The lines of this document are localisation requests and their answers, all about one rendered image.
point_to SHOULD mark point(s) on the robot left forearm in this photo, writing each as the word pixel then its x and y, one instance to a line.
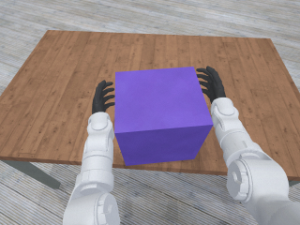
pixel 97 158

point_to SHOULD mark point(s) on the robot right upper arm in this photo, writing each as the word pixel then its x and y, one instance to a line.
pixel 262 187

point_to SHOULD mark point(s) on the robot left hand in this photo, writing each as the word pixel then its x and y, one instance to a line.
pixel 98 104

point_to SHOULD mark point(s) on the table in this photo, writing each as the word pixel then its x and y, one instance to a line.
pixel 44 111

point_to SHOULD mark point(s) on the robot left upper arm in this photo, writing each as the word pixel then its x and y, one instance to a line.
pixel 94 209

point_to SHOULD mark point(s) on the robot right hand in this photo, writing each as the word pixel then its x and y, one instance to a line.
pixel 215 88

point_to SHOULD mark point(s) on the robot right forearm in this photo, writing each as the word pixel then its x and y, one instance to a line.
pixel 231 134

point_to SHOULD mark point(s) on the carton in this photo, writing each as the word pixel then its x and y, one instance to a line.
pixel 160 115

